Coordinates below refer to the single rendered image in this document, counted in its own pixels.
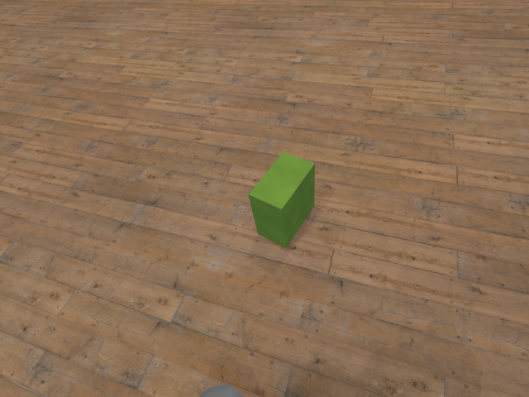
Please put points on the carton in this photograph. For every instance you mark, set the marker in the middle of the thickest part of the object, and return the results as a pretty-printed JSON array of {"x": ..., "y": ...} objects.
[{"x": 283, "y": 198}]

